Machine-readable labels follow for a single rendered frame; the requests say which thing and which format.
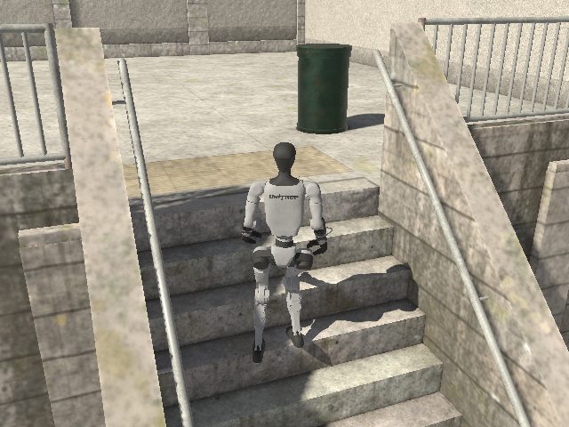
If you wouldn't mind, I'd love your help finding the robot left upper arm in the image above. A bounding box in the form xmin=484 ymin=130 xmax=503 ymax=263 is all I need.
xmin=244 ymin=180 xmax=266 ymax=229

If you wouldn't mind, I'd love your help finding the robot right forearm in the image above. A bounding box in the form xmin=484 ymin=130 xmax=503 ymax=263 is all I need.
xmin=314 ymin=217 xmax=327 ymax=245

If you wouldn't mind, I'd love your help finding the right robot foot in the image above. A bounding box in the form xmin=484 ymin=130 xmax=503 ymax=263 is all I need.
xmin=285 ymin=326 xmax=304 ymax=348

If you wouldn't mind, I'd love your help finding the robot left forearm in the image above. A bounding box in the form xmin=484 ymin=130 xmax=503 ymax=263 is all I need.
xmin=242 ymin=216 xmax=252 ymax=237

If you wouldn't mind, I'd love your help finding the robot right upper arm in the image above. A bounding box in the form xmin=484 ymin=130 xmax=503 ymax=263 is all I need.
xmin=303 ymin=181 xmax=324 ymax=230

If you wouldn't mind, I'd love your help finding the robot left hand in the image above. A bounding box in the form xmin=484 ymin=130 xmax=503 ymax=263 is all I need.
xmin=241 ymin=230 xmax=261 ymax=244

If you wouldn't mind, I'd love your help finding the robot right hand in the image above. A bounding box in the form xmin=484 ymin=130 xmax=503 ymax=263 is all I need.
xmin=307 ymin=240 xmax=327 ymax=255

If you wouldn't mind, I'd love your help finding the robot right shin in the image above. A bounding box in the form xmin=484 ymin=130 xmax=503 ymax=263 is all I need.
xmin=285 ymin=275 xmax=301 ymax=336

